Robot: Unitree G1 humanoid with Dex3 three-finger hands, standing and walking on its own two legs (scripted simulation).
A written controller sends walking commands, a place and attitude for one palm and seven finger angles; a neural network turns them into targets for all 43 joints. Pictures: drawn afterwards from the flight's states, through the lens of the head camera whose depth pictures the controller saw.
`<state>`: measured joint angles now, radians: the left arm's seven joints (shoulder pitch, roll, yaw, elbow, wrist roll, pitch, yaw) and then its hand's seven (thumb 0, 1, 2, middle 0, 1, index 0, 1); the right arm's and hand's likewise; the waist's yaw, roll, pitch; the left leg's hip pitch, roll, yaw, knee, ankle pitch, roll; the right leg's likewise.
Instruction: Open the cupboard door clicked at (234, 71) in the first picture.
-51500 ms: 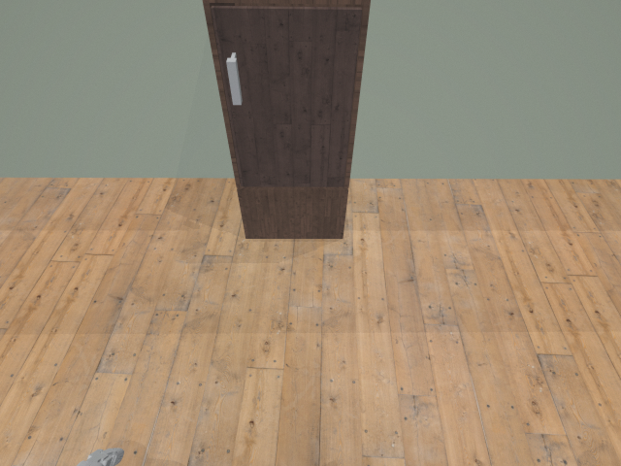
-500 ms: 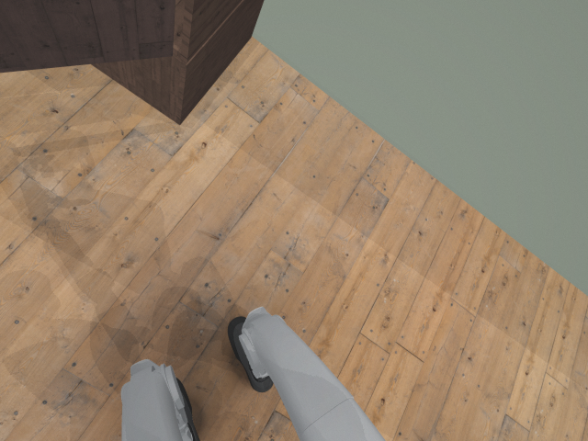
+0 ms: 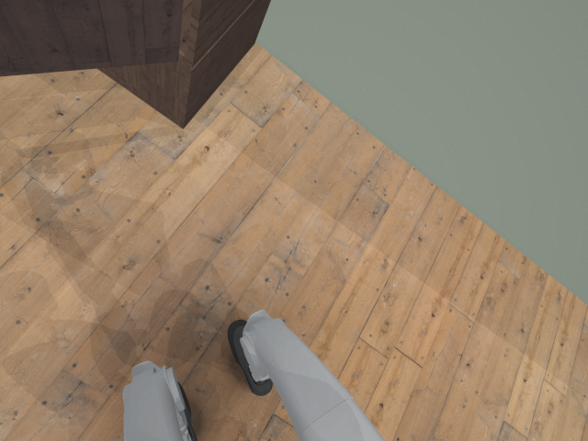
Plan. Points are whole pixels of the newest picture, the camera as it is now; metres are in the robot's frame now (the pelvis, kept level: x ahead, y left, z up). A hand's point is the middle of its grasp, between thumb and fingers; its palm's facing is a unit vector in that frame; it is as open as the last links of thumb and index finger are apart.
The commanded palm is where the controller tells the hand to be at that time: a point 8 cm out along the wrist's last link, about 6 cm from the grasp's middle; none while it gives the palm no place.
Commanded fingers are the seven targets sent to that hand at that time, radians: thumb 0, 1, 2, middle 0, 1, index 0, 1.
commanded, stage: close the thumb around the handle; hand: left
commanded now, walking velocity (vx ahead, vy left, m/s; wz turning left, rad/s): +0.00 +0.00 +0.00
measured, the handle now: out of the picture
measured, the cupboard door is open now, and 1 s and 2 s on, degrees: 51 54 94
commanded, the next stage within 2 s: pull the door open along its arc in 0.46 s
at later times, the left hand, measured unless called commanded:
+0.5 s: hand out of the picture +0.67 +0.24 +0.10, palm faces +0.08 -1.00 -0.01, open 5.8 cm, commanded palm +0.68 +0.21 +0.09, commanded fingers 0.00 0.90 0.90 -0.40 -1.35 -0.40 -1.35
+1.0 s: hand out of the picture +0.65 +0.23 +0.10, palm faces +0.07 -1.00 -0.01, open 5.9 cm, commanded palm +0.61 +0.23 +0.09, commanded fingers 0.00 0.90 0.90 -0.40 -1.35 -0.40 -1.35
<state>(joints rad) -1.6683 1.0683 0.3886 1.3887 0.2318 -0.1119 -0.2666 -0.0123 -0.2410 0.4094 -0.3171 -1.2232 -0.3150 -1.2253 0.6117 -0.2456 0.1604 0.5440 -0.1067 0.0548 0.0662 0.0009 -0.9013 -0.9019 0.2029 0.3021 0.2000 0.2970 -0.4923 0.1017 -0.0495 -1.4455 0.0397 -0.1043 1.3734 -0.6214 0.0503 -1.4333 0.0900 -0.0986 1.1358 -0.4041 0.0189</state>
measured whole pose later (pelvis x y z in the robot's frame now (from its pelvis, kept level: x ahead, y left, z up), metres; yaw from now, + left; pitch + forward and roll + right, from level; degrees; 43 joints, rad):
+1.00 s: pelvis +0.01 +0.00 +0.01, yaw +1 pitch +37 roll -10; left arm -1.42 0.94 0.49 1.27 0.14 -0.14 -0.28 0.00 0.70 0.75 -0.34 -1.34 -0.36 -1.35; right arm 0.60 -0.24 0.14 0.54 -0.08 0.08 0.07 0.00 -0.90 -0.90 0.20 0.30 0.20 0.30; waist -0.41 0.10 -0.06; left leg -1.34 0.04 -0.07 1.31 -0.61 0.05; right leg -1.35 0.09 -0.07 1.10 -0.40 0.02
